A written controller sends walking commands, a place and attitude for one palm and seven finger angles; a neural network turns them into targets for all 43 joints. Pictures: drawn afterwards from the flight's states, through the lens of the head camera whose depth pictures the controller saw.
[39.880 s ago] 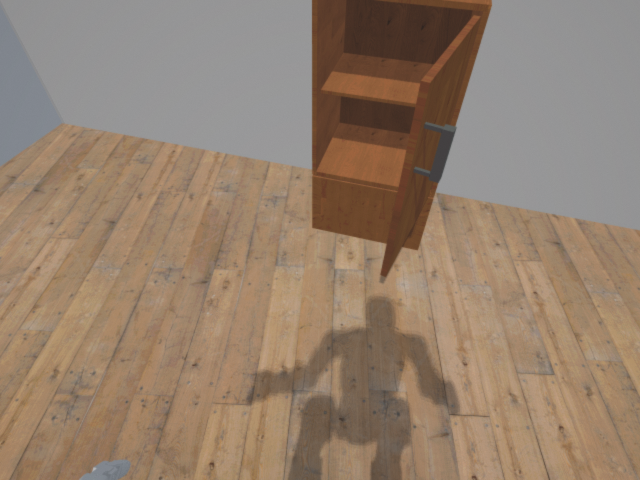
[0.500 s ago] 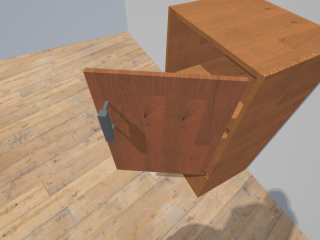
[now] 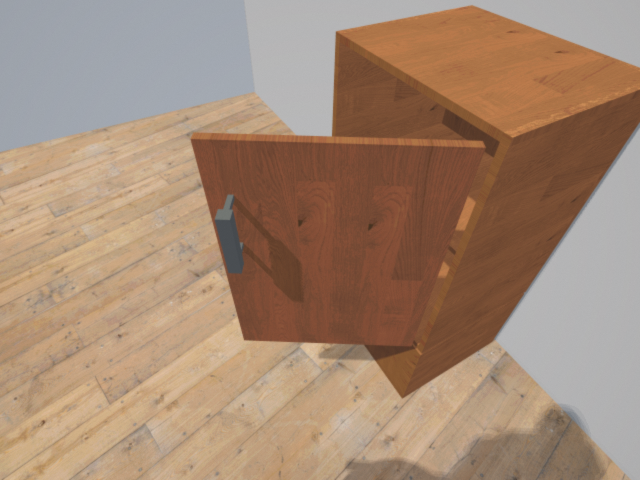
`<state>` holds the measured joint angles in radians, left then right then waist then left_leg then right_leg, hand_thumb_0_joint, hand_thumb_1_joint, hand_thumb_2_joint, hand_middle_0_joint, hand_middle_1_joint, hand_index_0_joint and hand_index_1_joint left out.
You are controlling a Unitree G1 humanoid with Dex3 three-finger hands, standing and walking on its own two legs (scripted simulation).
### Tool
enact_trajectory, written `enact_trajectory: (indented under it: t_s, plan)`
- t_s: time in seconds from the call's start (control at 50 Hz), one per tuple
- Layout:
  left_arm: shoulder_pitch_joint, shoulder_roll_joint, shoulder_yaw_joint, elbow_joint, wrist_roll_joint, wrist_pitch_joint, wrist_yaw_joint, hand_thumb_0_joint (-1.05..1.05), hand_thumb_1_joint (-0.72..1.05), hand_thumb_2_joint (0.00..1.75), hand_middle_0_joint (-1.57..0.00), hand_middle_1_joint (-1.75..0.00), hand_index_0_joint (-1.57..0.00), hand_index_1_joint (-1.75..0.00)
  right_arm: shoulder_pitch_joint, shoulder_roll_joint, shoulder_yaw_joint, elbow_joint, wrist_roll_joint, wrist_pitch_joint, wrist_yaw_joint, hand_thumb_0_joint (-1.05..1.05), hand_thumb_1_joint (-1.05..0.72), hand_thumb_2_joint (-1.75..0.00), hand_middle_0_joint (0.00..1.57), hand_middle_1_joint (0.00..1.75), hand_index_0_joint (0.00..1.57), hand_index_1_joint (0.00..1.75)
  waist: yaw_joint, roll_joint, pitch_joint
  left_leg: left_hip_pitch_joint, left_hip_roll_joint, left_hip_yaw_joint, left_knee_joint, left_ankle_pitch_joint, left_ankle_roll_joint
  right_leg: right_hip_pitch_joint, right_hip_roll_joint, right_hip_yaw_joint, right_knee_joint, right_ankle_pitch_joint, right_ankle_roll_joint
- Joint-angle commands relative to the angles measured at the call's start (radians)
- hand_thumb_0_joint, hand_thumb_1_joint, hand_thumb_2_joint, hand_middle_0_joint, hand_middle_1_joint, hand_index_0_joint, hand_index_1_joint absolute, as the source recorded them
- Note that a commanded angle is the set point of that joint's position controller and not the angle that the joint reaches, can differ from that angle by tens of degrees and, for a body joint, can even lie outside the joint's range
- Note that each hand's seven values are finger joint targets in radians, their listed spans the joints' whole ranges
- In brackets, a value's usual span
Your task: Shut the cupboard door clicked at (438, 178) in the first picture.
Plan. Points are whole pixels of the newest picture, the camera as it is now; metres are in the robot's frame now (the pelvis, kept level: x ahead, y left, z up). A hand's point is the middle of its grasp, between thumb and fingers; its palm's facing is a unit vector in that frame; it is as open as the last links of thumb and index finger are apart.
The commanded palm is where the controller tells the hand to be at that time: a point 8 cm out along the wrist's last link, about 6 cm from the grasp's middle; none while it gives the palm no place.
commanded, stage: come to a stop and stand still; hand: left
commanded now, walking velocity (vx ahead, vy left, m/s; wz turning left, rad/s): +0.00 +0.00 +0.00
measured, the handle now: (233, 234) +0.50 +0.18 +0.00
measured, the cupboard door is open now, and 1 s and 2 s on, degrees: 58 58 58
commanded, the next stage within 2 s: look again from close up in 0.50 s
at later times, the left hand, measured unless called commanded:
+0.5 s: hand out of the picture -0.06 +0.19 -0.16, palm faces +0.04 -0.98 -0.19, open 7.3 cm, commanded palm none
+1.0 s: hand out of the picture +0.00 +0.16 -0.16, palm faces +0.02 -0.98 -0.18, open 7.3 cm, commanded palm none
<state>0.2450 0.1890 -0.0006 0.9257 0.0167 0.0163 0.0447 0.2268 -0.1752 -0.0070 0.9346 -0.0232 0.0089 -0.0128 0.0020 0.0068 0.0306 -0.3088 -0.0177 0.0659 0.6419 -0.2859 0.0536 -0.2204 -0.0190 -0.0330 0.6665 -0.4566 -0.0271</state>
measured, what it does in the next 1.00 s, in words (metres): stands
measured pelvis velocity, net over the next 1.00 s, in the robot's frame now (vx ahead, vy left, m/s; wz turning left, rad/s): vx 0.01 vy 0.00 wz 0.01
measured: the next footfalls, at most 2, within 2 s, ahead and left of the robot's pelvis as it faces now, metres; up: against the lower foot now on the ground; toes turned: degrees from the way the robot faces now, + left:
none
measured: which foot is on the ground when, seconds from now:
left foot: down 0.00-1.00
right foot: down 0.00-1.00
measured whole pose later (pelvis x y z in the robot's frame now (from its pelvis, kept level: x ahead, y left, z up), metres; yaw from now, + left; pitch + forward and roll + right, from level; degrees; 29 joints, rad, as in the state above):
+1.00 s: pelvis +0.01 +0.00 +0.02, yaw +1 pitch +0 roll +0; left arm 0.31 0.16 -0.03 1.09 0.02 -0.02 0.03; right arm 0.27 -0.16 0.01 1.10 -0.01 -0.02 -0.02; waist 0.01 -0.01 0.01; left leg -0.27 -0.02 0.05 0.43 -0.17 0.04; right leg -0.18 0.02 0.01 0.45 -0.28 -0.02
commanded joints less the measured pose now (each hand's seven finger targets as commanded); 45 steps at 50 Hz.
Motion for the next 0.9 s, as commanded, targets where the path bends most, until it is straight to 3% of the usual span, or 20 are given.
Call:
enact_trajectory:
  t_s: [0.0, 0.02, 0.04, 0.08, 0.1, 0.12, 0.18, 0.22, 0.3, 0.44, 0.58, 0.76, 0.88]
  plan:
    - [0.09, 0.104, 0.023, -0.029, 0.007, -0.019, -0.006, 0.0, 0.9, 0.9, -0.2, -0.3, -0.2, -0.3, -0.026, -0.101, -0.024, -0.069, 0.004, 0.001, 0.001, 0.0, -0.9, -0.9, 0.2, 0.3, 0.2, 0.3, 0.014, -0.008, 0.131, -0.135, 0.071, -0.163, -0.235, -0.19, 0.016, -0.072, -0.073, 0.147, -0.275, -0.059, -0.05]
    - [0.062, 0.126, 0.023, -0.04, 0.002, -0.02, -0.008, 0.0, 0.9, 0.9, -0.2, -0.3, -0.2, -0.3, 0.003, -0.103, -0.025, -0.066, 0.002, 0.004, 0.004, 0.0, -0.9, -0.9, 0.2, 0.3, 0.2, 0.3, -0.007, -0.039, 0.105, -0.059, 0.051, -0.131, -0.192, -0.197, 0.0, -0.163, -0.105, 0.191, -0.32, -0.192, -0.068]
    - [0.021, 0.143, 0.027, -0.053, 0.002, -0.018, -0.008, 0.0, 0.9, 0.9, -0.2, -0.3, -0.2, -0.3, 0.039, -0.104, -0.03, -0.056, 0.0, 0.007, 0.007, 0.0, -0.9, -0.9, 0.2, 0.3, 0.2, 0.3, -0.027, -0.085, 0.111, -0.005, 0.043, -0.113, -0.152, -0.18, -0.006, -0.246, -0.117, 0.199, -0.353, -0.284, -0.072]
    - [-0.025, 0.144, 0.034, -0.072, 0.003, -0.012, -0.004, 0.0, 0.9, 0.9, -0.2, -0.3, -0.2, -0.3, 0.112, -0.102, -0.034, -0.029, -0.005, 0.01, 0.01, 0.0, -0.9, -0.9, 0.2, 0.3, 0.2, 0.3, -0.055, -0.139, 0.089, 0.085, 0.041, -0.095, -0.093, -0.138, -0.011, -0.336, -0.117, 0.172, -0.359, -0.303, -0.068]
    - [-0.028, 0.134, 0.03, -0.074, 0.004, -0.012, -0.003, 0.0, 0.9, 0.9, -0.2, -0.3, -0.2, -0.3, 0.125, -0.093, -0.03, -0.023, -0.004, 0.006, 0.009, 0.0, -0.9, -0.9, 0.2, 0.3, 0.2, 0.3, -0.061, -0.122, 0.09, 0.08, 0.051, -0.106, -0.133, -0.127, -0.005, -0.317, -0.095, 0.146, -0.326, -0.247, -0.059]
    - [-0.016, 0.123, 0.03, -0.068, 0.002, -0.013, -0.005, 0.0, 0.9, 0.9, -0.2, -0.3, -0.2, -0.3, 0.131, -0.104, -0.026, -0.018, -0.004, -0.003, 0.008, 0.0, -0.9, -0.9, 0.2, 0.3, 0.2, 0.3, -0.056, -0.054, 0.063, 0.057, 0.068, -0.144, -0.2, -0.138, 0.004, -0.264, -0.064, 0.117, -0.267, -0.172, -0.042]
    - [0.078, 0.097, 0.029, -0.03, -0.002, -0.01, -0.009, 0.0, 0.9, 0.9, -0.2, -0.3, -0.2, -0.3, 0.077, -0.146, -0.027, -0.021, -0.001, -0.021, 0.0, 0.0, -0.9, -0.9, 0.2, 0.3, 0.2, 0.3, 0.005, 0.089, 0.03, -0.074, 0.171, -0.334, -0.418, -0.324, 0.049, -0.074, 0.01, 0.037, -0.123, 0.001, -0.012]
    - [0.122, 0.086, 0.027, -0.002, 0.005, -0.006, -0.012, 0.0, 0.9, 0.9, -0.2, -0.3, -0.2, -0.3, 0.049, -0.151, -0.029, -0.016, 0.003, -0.024, -0.004, 0.0, -0.9, -0.9, 0.2, 0.3, 0.2, 0.3, 0.027, 0.111, 0.019, -0.119, 0.182, -0.352, -0.457, -0.382, 0.063, -0.022, 0.012, 0.028, -0.098, 0.019, -0.014]
    - [0.158, 0.068, 0.019, 0.046, 0.005, -0.01, -0.015, 0.0, 0.9, 0.9, -0.2, -0.3, -0.2, -0.3, 0.05, -0.125, -0.023, 0.02, 0.006, -0.021, -0.008, 0.0, -0.9, -0.9, 0.2, 0.3, 0.2, 0.3, 0.032, 0.057, 0.023, -0.109, 0.151, -0.293, -0.432, -0.31, 0.048, 0.014, 0.001, 0.056, -0.178, 0.066, -0.019]
    - [0.141, 0.072, 0.006, 0.085, -0.002, -0.037, -0.01, 0.0, 0.9, 0.9, -0.2, -0.3, -0.2, -0.3, 0.1, -0.096, -0.018, 0.076, 0.012, -0.024, -0.004, 0.0, -0.9, -0.9, 0.2, 0.3, 0.2, 0.3, -0.009, -0.018, 0.021, 0.041, 0.102, -0.206, -0.339, -0.125, 0.006, -0.1, -0.054, 0.155, -0.309, 0.019, -0.033]
    - [0.168, 0.062, -0.001, 0.12, 0.002, -0.037, -0.008, 0.0, 0.9, 0.9, -0.2, -0.3, -0.2, -0.3, 0.095, -0.099, -0.018, 0.106, 0.013, -0.026, -0.004, 0.0, -0.9, -0.9, 0.2, 0.3, 0.2, 0.3, -0.009, -0.003, 0.084, 0.019, 0.113, -0.216, -0.37, -0.171, 0.002, -0.141, -0.047, 0.147, -0.315, -0.01, -0.02]
    - [0.169, 0.06, -0.004, 0.136, 0.0, -0.045, -0.008, 0.0, 0.9, 0.9, -0.2, -0.3, -0.2, -0.3, 0.083, -0.095, -0.011, 0.116, 0.014, -0.038, -0.007, 0.0, -0.9, -0.9, 0.2, 0.3, 0.2, 0.3, -0.004, 0.003, 0.054, 0.052, 0.11, -0.193, -0.347, -0.063, -0.001, -0.103, -0.058, 0.148, -0.315, 0.095, -0.018]
    - [0.148, 0.07, -0.002, 0.134, -0.003, -0.052, -0.007, 0.0, 0.9, 0.9, -0.2, -0.3, -0.2, -0.3, 0.081, -0.09, -0.007, 0.125, 0.017, -0.049, -0.01, 0.0, -0.9, -0.9, 0.2, 0.3, 0.2, 0.3, 0.0, -0.014, 0.001, 0.093, 0.106, -0.159, -0.299, 0.102, -0.004, -0.044, -0.071, 0.151, -0.312, 0.21, -0.017]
